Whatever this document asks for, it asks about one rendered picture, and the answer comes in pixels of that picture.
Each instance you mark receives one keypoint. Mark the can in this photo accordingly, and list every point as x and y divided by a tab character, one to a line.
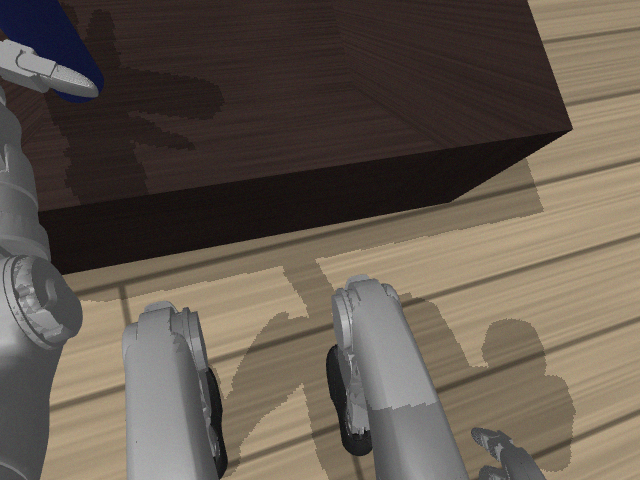
44	26

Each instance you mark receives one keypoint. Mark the left robot foot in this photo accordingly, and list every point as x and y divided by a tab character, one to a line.
221	460

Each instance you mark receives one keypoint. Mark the left robot arm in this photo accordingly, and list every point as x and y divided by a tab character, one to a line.
38	312

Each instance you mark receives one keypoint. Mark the left robot hand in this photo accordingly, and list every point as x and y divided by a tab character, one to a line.
21	65

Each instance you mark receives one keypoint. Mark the right robot hand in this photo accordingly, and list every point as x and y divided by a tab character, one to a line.
516	462

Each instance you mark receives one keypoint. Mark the right robot foot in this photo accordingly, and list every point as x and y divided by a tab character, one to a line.
355	444

